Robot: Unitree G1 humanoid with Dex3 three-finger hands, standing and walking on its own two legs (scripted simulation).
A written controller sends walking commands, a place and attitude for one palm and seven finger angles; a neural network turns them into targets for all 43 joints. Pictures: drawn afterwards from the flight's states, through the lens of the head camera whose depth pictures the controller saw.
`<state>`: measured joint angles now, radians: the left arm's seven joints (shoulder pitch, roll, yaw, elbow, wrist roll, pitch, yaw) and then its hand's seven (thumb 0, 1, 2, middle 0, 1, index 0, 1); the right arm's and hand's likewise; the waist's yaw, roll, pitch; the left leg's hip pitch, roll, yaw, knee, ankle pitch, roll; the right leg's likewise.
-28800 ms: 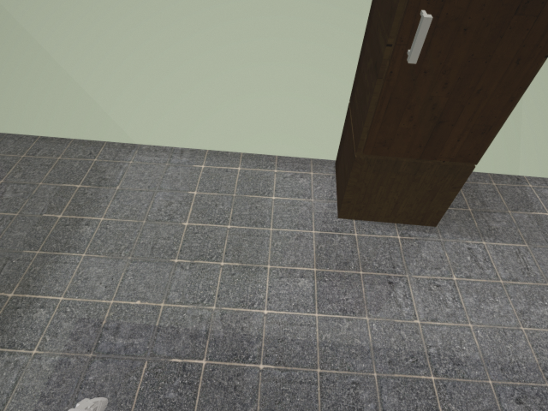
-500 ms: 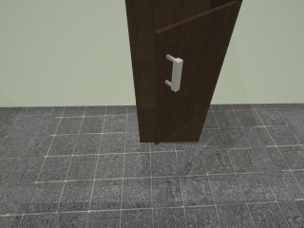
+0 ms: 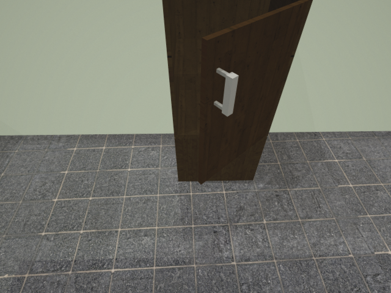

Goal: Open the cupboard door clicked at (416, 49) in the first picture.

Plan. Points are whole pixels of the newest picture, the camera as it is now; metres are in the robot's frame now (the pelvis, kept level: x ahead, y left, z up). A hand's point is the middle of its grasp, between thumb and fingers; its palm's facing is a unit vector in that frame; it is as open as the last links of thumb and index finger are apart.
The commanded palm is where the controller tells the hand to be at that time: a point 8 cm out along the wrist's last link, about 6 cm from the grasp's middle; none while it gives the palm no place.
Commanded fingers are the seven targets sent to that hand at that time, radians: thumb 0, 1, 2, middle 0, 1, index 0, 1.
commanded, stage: look to check the result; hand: left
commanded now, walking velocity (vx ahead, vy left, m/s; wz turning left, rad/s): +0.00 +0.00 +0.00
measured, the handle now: (224, 92) +0.59 -0.04 +0.10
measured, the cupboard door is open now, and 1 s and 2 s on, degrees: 40 40 40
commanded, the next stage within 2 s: walk to a spot facing it in 0.42 s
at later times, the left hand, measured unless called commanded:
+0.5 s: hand out of the picture -0.01 +0.15 -0.18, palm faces +0.05 -0.99 -0.16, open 7.4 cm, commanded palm none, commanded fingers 0.00 0.90 0.90 -0.20 -0.30 -0.20 -0.30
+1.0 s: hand out of the picture +0.07 +0.15 -0.18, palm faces -0.10 -0.95 -0.29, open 7.4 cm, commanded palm none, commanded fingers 0.00 0.90 0.90 -0.20 -0.30 -0.20 -0.30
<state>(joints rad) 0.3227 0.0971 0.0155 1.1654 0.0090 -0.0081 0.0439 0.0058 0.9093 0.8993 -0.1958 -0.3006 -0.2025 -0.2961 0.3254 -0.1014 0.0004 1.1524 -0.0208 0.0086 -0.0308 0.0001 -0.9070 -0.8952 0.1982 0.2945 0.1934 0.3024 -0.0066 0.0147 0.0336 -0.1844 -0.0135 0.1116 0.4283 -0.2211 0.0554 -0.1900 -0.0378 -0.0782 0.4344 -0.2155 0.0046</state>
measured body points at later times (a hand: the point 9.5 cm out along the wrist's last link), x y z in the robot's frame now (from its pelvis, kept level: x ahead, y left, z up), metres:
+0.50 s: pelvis +0.01 +0.00 +0.00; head +0.02 +0.00 +0.45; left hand -0.01 +0.20 -0.16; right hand -0.02 -0.20 -0.17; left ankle +0.01 +0.08 -0.74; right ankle +0.01 -0.12 -0.74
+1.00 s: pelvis +0.01 -0.04 -0.02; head +0.05 -0.08 +0.43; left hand +0.08 +0.20 -0.15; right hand +0.00 -0.28 -0.19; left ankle +0.00 +0.08 -0.72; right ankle -0.01 -0.11 -0.74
